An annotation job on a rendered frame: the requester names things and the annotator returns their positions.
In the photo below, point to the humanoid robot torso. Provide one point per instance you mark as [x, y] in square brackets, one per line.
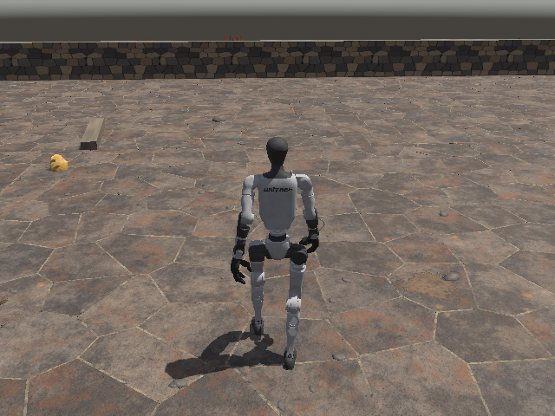
[277, 208]

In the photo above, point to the left robot thigh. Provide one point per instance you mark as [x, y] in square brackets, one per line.
[257, 253]

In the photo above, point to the right robot forearm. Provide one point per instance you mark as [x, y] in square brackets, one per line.
[313, 227]

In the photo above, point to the robot left upper arm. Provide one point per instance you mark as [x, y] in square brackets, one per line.
[250, 183]

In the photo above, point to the robot right upper arm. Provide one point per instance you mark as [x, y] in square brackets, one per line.
[304, 183]

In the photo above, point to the left robot forearm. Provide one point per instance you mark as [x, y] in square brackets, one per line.
[241, 238]

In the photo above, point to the right robot hand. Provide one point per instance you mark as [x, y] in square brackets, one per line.
[308, 240]

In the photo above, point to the left robot hand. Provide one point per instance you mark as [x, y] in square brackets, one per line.
[235, 269]

